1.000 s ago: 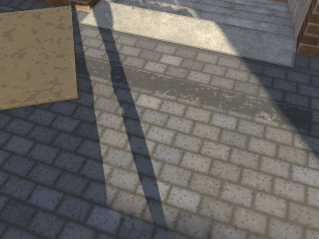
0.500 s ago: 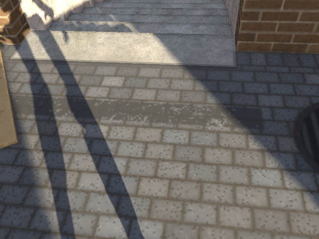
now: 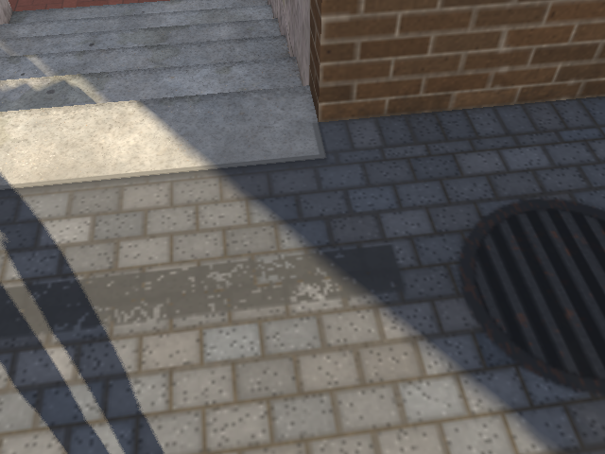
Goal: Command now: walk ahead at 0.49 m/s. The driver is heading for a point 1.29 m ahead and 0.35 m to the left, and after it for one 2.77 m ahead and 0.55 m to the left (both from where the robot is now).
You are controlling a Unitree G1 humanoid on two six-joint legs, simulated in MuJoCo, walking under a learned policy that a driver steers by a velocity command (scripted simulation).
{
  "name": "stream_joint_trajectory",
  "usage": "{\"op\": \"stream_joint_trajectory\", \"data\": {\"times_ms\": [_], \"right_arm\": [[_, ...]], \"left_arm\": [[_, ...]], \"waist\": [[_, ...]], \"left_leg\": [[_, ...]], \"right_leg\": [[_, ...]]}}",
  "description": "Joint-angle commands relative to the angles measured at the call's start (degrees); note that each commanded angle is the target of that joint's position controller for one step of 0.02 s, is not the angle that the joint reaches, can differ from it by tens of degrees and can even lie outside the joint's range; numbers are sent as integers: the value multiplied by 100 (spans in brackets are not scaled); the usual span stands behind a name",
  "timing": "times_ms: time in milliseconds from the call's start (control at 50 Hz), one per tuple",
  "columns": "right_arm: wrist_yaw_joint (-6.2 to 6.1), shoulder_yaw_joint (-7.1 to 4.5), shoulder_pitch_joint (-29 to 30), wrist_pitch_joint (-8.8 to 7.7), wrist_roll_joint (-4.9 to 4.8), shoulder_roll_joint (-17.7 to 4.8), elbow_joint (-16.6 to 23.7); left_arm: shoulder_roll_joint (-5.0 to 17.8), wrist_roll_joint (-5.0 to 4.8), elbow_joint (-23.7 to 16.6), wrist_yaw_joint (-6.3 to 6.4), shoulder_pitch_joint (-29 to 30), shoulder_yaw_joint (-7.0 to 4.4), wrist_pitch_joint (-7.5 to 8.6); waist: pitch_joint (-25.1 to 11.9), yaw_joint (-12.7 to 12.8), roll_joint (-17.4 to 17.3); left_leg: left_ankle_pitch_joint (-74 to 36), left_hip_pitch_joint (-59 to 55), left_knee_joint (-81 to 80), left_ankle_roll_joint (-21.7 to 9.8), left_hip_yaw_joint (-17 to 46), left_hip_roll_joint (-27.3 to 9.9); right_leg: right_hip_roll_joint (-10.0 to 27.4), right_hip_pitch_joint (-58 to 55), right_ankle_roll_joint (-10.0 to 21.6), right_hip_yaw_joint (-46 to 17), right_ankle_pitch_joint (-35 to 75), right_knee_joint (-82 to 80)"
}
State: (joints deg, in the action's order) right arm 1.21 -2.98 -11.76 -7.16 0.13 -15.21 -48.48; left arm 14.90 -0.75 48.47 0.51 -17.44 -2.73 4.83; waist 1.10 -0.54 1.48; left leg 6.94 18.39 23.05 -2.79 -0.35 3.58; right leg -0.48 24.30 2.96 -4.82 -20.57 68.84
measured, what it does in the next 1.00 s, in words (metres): walks ahead, turning left: right foot, then left foot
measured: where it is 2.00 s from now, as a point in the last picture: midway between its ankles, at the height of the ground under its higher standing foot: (224, 330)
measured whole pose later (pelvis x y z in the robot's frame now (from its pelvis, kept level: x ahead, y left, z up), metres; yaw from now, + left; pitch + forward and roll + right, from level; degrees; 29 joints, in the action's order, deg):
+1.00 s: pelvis +0.46 +0.10 +0.00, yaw +32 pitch +2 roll +0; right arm 1.8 -3.9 -12.3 -2.2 -0.1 -16.7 -37.3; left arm 17.7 0.5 41.8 1.1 -9.3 -2.8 5.4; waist 4.1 -0.1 1.3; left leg 8.5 20.0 26.5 -6.0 0.8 6.1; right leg 4.5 32.6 -2.4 -2.9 -22.2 68.1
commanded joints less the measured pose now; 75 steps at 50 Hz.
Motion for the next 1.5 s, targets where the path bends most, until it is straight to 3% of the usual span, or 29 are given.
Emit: {"op": "stream_joint_trajectory", "data": {"times_ms": [20, 100, 200, 280, 300, 320, 340, 380, 440, 620, 720, 760, 800, 820, 840, 860, 880, 920, 960, 1040, 1100, 1200, 1300, 1340, 1360, 1380, 1420, 1440, 1500], "right_arm": [[33, -41, -207, -27, -12, -397, 189], [-79, -161, -432, 47, -125, -844, 152], [-114, -174, -975, 159, -208, -943, 41], [-168, -114, -964, 257, -166, -750, 128], [-157, 4, -810, 238, -102, -394, 275], [-166, 132, -1314, 139, -158, 41, 475], [-177, 42, -1404, 117, -276, -392, 498], [-184, -87, -918, 215, -262, -707, 496], [-123, -110, -725, 381, -177, -437, 596], [107, -24, 571, 433, -126, -172, 1254], [273, -24, 1287, 444, -162, -245, 1700], [299, -100, 1152, 466, -144, -395, 1777], [250, -342, -55, 499, -146, -790, 1522], [136, -554, -1068, 545, -150, -1205, 1251], [33, -661, -1014, 544, -138, -1954, 1270], [44, -551, -1136, 460, -57, -1721, 1517], [87, -437, -891, 391, 15, -1349, 1490], [72, -343, -192, 373, -94, -974, 1550], [40, -297, 174, 401, -16, -875, 1656], [-71, -266, 111, 369, -1, -878, 1397], [-147, -145, 79, 423, -1, -655, 1186], [-150, -127, -38, 422, 123, -787, 848], [-299, -212, 10, 660, -79, -962, 757], [-361, -220, -174, 651, 7, -903, 861], [-337, -152, -198, 572, 113, -669, 1062], [-253, -112, 320, 505, 158, -661, 1197], [-73, -125, 439, 417, -111, -640, 1205], [-36, -145, 551, 400, -89, -671, 1233], [-45, -153, 605, 317, 31, -560, 1194]], "left_arm": [[214, 78, -482, -6, -49, -47, 132], [64, 132, -798, -15, 792, 91, 169], [390, -2, -1051, -78, 1586, 51, 229], [750, 8, -920, -34, 858, -149, 285], [1088, 86, -808, 19, -27, -261, 295], [1605, 146, -722, 28, -558, -394, 194], [1299, 119, -651, -18, -654, -353, 180], [665, 70, -748, -65, -27, -171, 211], [418, 122, -688, -110, 538, -123, 230], [898, 92, -298, 3, 149, -292, 198], [1132, -28, -107, 14, -208, -352, 43], [1306, -52, -120, 38, -164, -394, -31], [1425, -79, -163, 88, -74, -418, -121], [1301, -16, -248, 120, -126, -359, -102], [429, 237, -603, 46, -585, -95, 24], [739, 76, -725, -27, -274, -88, 264], [1063, -127, -906, -52, 331, -180, 334], [976, 58, -856, 54, 382, -159, 299], [1049, 150, -864, 87, 240, -226, 106], [624, 174, -776, 114, 124, -104, -85], [439, 131, -776, 35, 489, -12, -80], [623, 41, -954, -100, 1034, -63, -66], [719, 52, -1230, -225, 989, -149, -127], [1124, 83, -1205, -171, 488, -294, -159], [1488, 38, -1186, -125, 171, -423, -200], [1225, -10, -1070, -105, -545, -395, -243], [964, 11, -1149, -73, -297, -299, -169], [960, -16, -1204, -62, -48, -296, -176], [1017, 47, -1420, 23, 356, -317, -255]], "waist": [[-294, 138, -491], [-91, 3, -496], [-75, -218, -673], [-330, 302, -686], [-872, 731, -183], [-1516, 616, 1435], [-1413, 598, 1529], [-501, 428, 547], [-61, 89, 555], [189, 358, 166], [420, 501, 172], [189, 300, 351], [-540, -435, 394], [-1071, -890, 55], [-1425, -255, -1648], [-2565, -516, -1310], [-1908, -598, -792], [-909, -96, -115], [-707, 245, -215], [-817, 313, -362], [-874, 138, -563], [-582, -135, -613], [-401, -24, -616], [-975, 33, 62], [-1319, -41, 963], [-1447, 546, 1434], [-896, 383, 538], [-459, 261, 279], [-335, 106, 455]], "left_leg": [[-502, -999, -1304, -1256, 1986, -1451], [-485, -328, -1477, -1216, 1467, -1275], [-61, -338, -1129, -933, 1631, -1295], [491, -158, -48, -508, 1846, -994], [830, 498, 1463, -257, 1410, -578], [2262, 2110, 3223, -1, 586, 27], [2530, 2907, 4371, 26, 765, -263], [1574, 2921, 4828, 34, 838, -660], [821, 2370, 4434, 129, 704, -995], [-958, 2341, 2318, 181, 298, -954], [-368, 2283, 1569, -100, -121, -830], [215, 1661, 1449, -321, -455, -511], [261, -97, 1067, -646, -735, 29], [38, -1904, 923, -897, -163, -130], [-189, -3850, 631, -1784, 2851, -1794], [-272, -4230, -302, -2375, 4892, -2506], [-1321, -3769, -290, -2025, 3887, -2301], [-2593, -2065, -167, -1561, 2336, -1726], [-3173, -961, -385, -1437, 1881, -1471], [-4217, -549, -429, -1351, 1096, -1280], [-3818, -600, -459, -1004, 593, -1055], [-3191, -1049, -434, -924, 639, -1385], [-3292, -1702, 511, -850, 851, -1670], [-2193, -1059, 1606, -366, 364, -1023], [-140, 442, 2850, 88, -236, -97], [2963, 1896, 3919, 242, 120, 327], [2411, 2546, 4462, 153, 689, -262], [2107, 2547, 3981, 141, 618, -425], [1396, 1539, 2799, 320, 267, -366]], "right_leg": [[571, 1070, -42, -51, 251, -493], [468, 624, -281, 239, 1000, -2403], [139, -123, -386, 200, 1971, -3647], [226, -1630, -118, 181, 1480, -4328], [1088, -2796, 213, -622, 1059, -4459], [2403, -4252, 944, -2629, 326, -4878], [2632, -4093, 1161, -3741, -685, -5241], [2124, -2970, 830, -2300, -62, -5405], [1565, -1922, 655, -832, 1326, -5851], [1514, -2087, 645, 874, 2559, -6035], [1760, -2765, 469, 1252, 2891, -5709], [1760, -2898, 354, 1480, 4584, -5091], [1553, -2611, 171, 1758, 6026, -3341], [1335, -1391, -67, 1774, 5012, -1776], [295, 1287, -470, 1579, -587, 442], [-117, 1875, -498, 109, -1551, 1429], [181, 2216, -430, -107, -1033, 1425], [593, 1798, -442, 19, -345, 569], [682, 1064, -507, 16, -115, 119], [528, 836, -699, 253, 656, -916], [554, 489, -621, 300, 1785, -2067], [446, 330, -390, 263, 1942, -3028], [198, 528, -61, 498, 995, -3710], [578, -960, 436, -286, 3368, -4036], [1344, -2155, 1303, -1647, 3438, -4159], [1954, -3020, 1909, -3110, 2153, -4915], [1702, -2569, 1477, -2916, -588, -5272], [1556, -1977, 1284, -2644, -931, -5472], [964, -1010, 1060, -1866, -263, -5687]]}}
Velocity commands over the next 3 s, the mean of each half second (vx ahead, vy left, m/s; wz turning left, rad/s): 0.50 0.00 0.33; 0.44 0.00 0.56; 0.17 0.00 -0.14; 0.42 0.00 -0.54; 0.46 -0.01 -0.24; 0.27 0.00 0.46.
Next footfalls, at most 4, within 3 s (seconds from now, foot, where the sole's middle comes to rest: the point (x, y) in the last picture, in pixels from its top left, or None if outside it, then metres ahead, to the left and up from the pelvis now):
0.30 right None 0.31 -0.14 -0.78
0.82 left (222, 438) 0.51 0.20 -0.78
1.32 right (271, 348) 0.72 0.10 -0.77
1.72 left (165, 355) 0.70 0.35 -0.78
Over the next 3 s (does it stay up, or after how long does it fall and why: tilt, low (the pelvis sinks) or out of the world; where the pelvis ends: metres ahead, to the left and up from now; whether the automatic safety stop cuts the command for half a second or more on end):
stays up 1.29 0.29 0.00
